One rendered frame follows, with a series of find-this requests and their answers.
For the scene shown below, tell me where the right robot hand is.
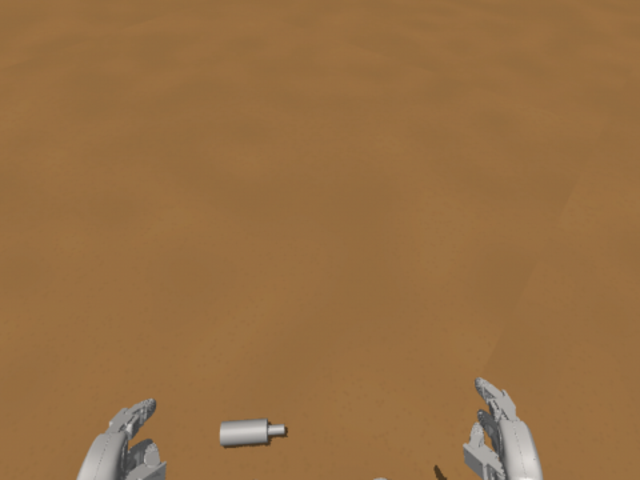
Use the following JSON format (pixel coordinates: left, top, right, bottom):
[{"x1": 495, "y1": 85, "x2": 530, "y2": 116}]
[{"x1": 463, "y1": 377, "x2": 543, "y2": 480}]

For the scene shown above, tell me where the left robot hand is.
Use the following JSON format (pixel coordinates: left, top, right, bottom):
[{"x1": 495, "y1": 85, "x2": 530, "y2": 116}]
[{"x1": 76, "y1": 398, "x2": 166, "y2": 480}]

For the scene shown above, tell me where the bottle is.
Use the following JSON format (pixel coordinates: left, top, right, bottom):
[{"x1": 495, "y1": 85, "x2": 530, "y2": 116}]
[{"x1": 220, "y1": 418, "x2": 285, "y2": 446}]

